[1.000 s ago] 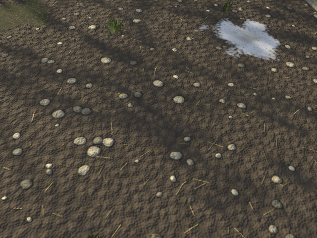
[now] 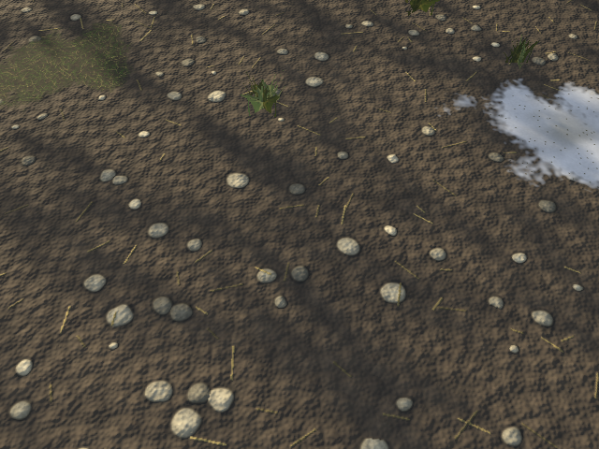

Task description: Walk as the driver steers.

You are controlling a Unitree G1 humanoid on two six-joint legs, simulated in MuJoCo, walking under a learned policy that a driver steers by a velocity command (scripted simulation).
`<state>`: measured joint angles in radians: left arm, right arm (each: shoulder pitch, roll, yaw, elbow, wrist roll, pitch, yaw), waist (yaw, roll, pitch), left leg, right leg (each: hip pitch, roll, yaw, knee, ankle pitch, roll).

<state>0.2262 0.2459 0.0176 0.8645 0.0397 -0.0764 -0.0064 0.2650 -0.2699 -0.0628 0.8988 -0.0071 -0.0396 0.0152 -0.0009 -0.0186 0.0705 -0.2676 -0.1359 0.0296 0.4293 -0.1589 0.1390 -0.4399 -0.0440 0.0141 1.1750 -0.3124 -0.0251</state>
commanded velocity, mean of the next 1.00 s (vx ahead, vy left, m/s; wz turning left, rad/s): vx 0.39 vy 0.00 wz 0.45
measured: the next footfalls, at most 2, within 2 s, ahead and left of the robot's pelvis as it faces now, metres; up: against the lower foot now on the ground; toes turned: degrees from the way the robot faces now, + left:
right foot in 0.38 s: +0.40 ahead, -0.11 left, +0.00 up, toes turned +15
left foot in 0.84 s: +0.53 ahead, +0.17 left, +0.00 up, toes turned +27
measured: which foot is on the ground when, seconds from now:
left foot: down 0.00-0.38, up 0.40-0.82, down 0.84-1.00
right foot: up 0.00-0.36, down 0.38-0.86, up 0.88-1.00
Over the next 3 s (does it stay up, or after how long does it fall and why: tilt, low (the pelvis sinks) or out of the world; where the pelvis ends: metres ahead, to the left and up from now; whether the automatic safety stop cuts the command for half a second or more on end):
stays up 0.85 0.22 -0.01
